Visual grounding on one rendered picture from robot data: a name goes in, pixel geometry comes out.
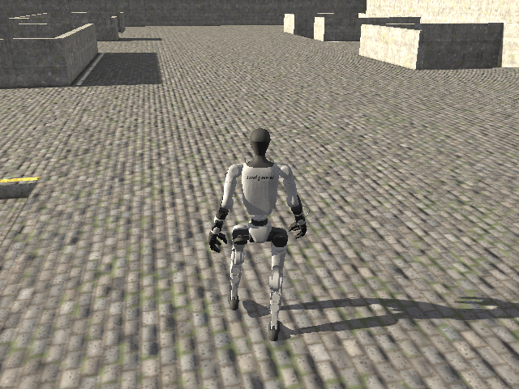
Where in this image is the robot left thigh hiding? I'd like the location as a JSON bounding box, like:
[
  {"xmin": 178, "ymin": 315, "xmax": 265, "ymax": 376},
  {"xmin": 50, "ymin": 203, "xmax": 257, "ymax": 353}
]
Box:
[{"xmin": 232, "ymin": 224, "xmax": 249, "ymax": 265}]

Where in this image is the robot left hand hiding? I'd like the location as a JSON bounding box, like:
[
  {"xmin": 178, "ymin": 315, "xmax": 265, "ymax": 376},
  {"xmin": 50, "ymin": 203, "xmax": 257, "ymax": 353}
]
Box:
[{"xmin": 208, "ymin": 231, "xmax": 227, "ymax": 253}]

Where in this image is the robot right hand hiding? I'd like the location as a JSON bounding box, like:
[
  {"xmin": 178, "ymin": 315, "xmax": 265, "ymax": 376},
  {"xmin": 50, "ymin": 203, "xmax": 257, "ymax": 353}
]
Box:
[{"xmin": 288, "ymin": 222, "xmax": 307, "ymax": 239}]

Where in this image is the right robot upper arm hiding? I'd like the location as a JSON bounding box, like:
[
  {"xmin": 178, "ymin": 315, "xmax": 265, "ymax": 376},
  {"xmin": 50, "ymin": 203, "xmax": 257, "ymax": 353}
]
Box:
[{"xmin": 277, "ymin": 164, "xmax": 299, "ymax": 207}]

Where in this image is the robot left forearm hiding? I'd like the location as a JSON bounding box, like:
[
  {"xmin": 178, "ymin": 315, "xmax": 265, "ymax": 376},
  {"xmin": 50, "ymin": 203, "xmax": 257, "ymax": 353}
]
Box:
[{"xmin": 211, "ymin": 196, "xmax": 229, "ymax": 234}]

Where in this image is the right robot shin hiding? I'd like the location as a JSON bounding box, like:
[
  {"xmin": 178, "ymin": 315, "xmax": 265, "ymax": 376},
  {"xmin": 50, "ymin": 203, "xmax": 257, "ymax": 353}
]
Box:
[{"xmin": 270, "ymin": 276, "xmax": 283, "ymax": 330}]

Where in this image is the left robot upper arm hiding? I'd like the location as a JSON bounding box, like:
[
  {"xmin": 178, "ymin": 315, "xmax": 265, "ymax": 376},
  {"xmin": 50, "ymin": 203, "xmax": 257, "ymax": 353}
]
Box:
[{"xmin": 221, "ymin": 164, "xmax": 243, "ymax": 209}]

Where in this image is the robot right forearm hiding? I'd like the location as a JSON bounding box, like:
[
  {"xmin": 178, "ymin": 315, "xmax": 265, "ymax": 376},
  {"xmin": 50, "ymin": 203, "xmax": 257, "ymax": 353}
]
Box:
[{"xmin": 291, "ymin": 195, "xmax": 306, "ymax": 225}]

